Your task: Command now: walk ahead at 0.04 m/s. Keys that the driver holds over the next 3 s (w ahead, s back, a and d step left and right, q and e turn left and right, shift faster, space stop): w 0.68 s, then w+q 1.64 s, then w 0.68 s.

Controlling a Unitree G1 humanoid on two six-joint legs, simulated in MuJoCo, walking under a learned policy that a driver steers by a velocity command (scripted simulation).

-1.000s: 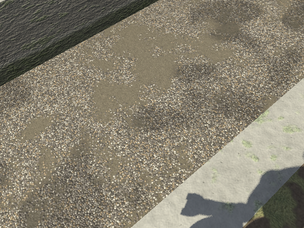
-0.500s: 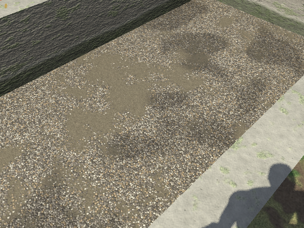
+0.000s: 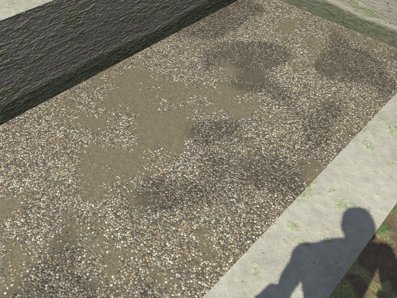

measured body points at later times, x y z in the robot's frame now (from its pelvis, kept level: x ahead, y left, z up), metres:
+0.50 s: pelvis +0.11 -0.02 +0.00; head +0.12 -0.03 +0.45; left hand +0.10 +0.23 -0.14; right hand +0.22 -0.27 -0.12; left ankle +0.11 +0.11 -0.68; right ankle +0.07 -0.12 -0.74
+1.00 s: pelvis +0.22 -0.02 -0.01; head +0.22 -0.01 +0.44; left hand +0.43 +0.23 -0.08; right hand +0.31 -0.26 -0.12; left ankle +0.22 +0.09 -0.74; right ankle +0.35 -0.15 -0.71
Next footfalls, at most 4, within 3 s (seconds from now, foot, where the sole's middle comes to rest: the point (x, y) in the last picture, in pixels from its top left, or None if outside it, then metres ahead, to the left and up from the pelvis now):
0.64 left None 0.26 0.09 -0.78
1.06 right None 0.37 -0.13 -0.78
1.42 left None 0.21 0.02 -0.78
1.78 right None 0.35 -0.09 -0.78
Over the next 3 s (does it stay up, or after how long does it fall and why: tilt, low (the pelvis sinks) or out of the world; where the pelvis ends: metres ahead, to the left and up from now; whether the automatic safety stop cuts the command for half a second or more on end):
stays up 0.24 -0.02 -0.02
